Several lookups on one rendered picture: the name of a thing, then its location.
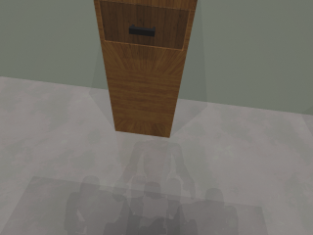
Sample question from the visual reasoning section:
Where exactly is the drawer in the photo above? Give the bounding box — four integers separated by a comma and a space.
99, 0, 190, 50

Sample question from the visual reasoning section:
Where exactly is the cabinet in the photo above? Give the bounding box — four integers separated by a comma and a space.
93, 0, 198, 138

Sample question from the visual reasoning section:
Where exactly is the handle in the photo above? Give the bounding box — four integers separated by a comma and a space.
128, 24, 156, 37

